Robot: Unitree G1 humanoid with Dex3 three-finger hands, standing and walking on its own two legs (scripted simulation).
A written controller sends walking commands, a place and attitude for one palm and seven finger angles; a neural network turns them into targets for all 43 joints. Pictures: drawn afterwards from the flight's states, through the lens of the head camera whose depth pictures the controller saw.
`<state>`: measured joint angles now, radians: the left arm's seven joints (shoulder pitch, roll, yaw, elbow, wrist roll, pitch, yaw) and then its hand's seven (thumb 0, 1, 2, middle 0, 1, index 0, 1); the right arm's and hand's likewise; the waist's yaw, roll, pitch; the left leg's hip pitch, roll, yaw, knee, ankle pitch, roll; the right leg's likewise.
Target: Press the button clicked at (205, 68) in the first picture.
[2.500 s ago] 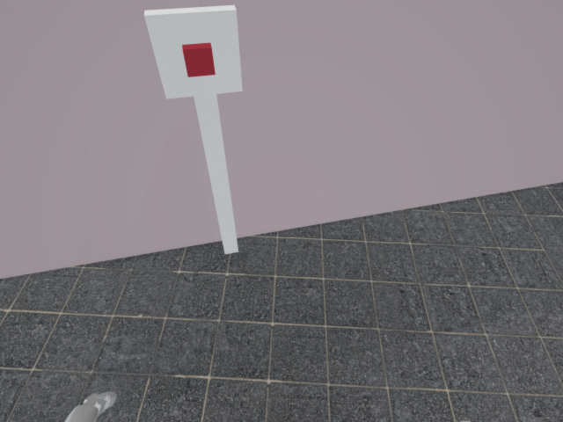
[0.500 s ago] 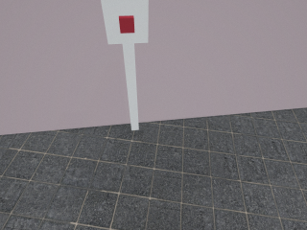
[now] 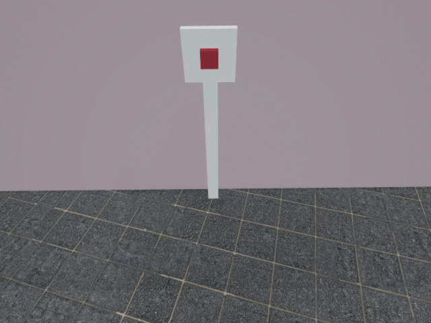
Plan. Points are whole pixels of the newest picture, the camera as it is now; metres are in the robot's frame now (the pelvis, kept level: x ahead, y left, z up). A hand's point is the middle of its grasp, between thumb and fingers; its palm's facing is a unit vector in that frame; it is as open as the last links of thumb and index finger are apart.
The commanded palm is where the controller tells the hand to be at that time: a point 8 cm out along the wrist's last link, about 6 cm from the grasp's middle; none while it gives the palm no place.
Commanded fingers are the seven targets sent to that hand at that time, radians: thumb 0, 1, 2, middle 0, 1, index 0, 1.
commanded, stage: take the last steps up to it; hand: left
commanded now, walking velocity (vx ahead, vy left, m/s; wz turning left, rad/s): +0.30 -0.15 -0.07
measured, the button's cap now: (209, 58) +0.94 +0.08 +0.09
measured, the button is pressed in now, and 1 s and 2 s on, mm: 0 0 0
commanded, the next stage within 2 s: come to a stop and stand still in 1.26 s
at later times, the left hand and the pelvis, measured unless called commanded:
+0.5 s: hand out of the picture +0.07 +0.22 -0.19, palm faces +0.00 -0.99 -0.11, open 7.4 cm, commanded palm none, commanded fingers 0.00 0.90 0.90 -0.20 -0.30 -0.20 -0.30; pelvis +0.10 +0.04 +0.01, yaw -4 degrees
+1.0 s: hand (193, 239) +0.38 +0.09 -0.17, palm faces +0.00 -0.98 -0.20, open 7.1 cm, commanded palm none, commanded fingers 0.00 0.90 0.90 -0.20 -0.30 -0.20 -0.30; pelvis +0.28 -0.09 -0.01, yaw -2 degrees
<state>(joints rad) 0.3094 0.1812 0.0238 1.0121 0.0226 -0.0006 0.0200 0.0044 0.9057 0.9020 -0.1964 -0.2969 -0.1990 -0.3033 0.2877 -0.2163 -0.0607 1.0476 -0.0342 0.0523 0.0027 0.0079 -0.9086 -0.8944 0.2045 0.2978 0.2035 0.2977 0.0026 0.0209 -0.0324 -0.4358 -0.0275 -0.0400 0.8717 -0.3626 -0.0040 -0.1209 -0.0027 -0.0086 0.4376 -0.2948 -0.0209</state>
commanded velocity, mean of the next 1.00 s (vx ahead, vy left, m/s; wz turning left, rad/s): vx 0.30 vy -0.13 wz -0.03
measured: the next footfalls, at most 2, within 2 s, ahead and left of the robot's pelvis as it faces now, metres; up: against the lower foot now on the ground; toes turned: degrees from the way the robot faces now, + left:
left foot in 0.26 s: +0.09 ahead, +0.14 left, +0.00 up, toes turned +8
right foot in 0.80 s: +0.35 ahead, -0.17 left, +0.00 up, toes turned -13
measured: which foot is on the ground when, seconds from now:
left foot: up 0.00-0.24, down 0.26-0.82, up 0.84-1.00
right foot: down 0.00-0.26, up 0.28-0.78, down 0.80-1.00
